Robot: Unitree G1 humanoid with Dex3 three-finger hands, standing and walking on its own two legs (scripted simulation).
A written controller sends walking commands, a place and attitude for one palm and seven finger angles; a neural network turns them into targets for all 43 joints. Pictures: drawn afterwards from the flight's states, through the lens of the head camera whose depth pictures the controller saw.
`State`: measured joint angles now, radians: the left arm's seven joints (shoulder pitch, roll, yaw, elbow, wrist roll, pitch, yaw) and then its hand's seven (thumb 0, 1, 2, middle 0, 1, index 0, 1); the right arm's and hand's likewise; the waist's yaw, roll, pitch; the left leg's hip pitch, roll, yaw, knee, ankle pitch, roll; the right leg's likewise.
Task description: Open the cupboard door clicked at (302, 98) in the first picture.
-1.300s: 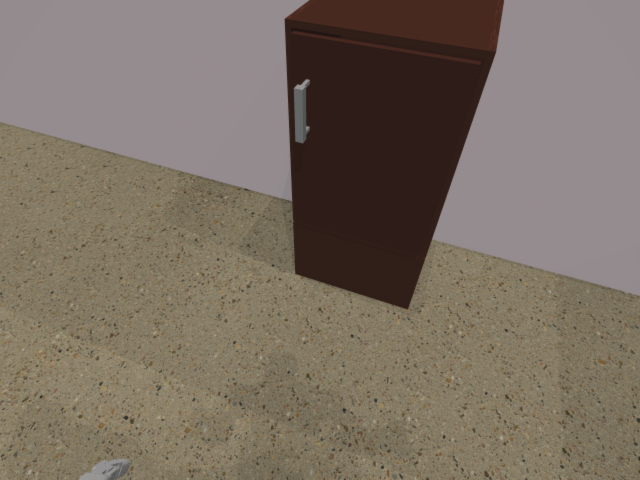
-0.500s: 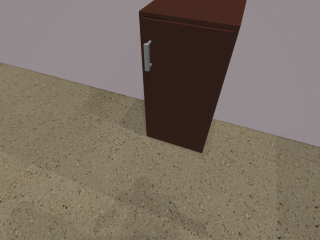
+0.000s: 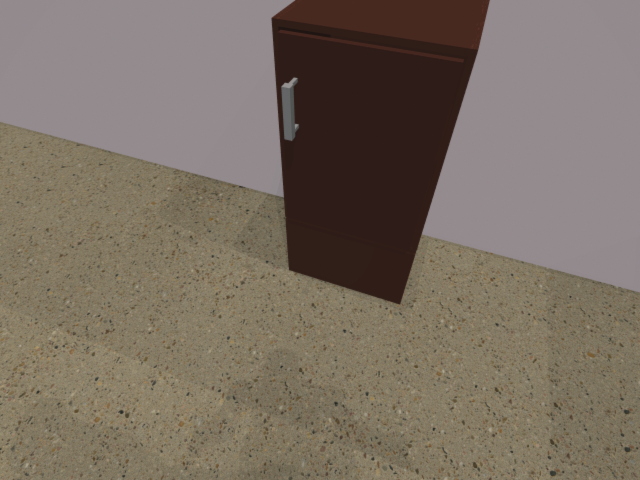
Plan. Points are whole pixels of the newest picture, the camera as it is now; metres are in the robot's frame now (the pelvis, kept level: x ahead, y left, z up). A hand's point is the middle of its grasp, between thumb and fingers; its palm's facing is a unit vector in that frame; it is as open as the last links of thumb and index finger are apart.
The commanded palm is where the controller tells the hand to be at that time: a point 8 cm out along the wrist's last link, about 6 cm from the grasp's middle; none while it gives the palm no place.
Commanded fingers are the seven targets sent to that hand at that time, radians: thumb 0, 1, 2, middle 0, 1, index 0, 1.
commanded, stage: look at it before walking up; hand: left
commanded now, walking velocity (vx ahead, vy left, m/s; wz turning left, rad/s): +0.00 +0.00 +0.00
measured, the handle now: (291, 109) +0.95 +0.13 -0.03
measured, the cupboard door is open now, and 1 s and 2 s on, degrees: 0 0 0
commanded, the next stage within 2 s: turn to face it in 0.14 s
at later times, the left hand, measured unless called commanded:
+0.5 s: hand out of the picture +0.07 +0.23 -0.17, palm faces -0.06 -0.95 -0.30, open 7.4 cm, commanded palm none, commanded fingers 0.00 0.90 0.90 -0.20 -0.30 -0.20 -0.30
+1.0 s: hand out of the picture +0.06 +0.21 -0.18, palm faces -0.16 -0.97 -0.20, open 7.4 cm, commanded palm none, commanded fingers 0.00 0.90 0.90 -0.20 -0.30 -0.20 -0.30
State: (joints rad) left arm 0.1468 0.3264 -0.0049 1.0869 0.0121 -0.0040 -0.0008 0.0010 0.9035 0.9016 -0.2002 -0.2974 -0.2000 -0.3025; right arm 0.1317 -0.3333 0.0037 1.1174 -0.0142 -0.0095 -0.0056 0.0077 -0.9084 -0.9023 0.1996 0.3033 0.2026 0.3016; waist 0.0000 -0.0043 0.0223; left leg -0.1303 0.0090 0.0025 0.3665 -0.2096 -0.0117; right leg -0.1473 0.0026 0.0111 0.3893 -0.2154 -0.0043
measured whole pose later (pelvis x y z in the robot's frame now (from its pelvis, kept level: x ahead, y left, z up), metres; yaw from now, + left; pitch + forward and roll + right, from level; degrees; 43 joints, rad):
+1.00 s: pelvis -0.03 +0.03 -0.01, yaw -13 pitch +0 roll +0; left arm 0.23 0.23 0.08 0.97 0.03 0.07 0.00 0.00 0.91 0.90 -0.20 -0.30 -0.20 -0.30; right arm 0.25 -0.18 -0.03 1.00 -0.02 0.01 -0.04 0.01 -0.91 -0.90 0.20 0.30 0.20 0.30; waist 0.00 -0.05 0.03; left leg -0.21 0.03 0.09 0.51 -0.29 0.02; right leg -0.46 0.05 0.07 0.97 -0.40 0.03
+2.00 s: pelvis +0.25 +0.09 -0.01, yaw -14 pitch +0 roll +3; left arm 0.18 0.15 0.07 0.97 0.03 -0.01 0.00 0.00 0.91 0.90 -0.19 -0.30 -0.19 -0.30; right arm 0.33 -0.15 -0.04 1.08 -0.03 -0.05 -0.01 0.00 -0.93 -0.90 0.20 0.30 0.20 0.30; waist -0.01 -0.01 0.00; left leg -0.11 -0.06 0.21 0.40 -0.29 0.07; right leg -0.49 -0.11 -0.10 0.80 -0.28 0.00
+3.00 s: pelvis +0.30 +0.09 +0.00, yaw -16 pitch -1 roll +1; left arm 0.33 0.14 0.03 1.06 0.02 0.03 0.02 0.00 0.91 0.90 -0.20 -0.30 -0.20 -0.30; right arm 0.31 -0.19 -0.07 1.09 -0.03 0.07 0.00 0.01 -0.91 -0.90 0.20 0.30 0.20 0.30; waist 0.00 0.02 -0.06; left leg -0.40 0.03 0.06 0.68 -0.31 -0.02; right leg -0.10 -0.04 -0.05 0.40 -0.28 -0.01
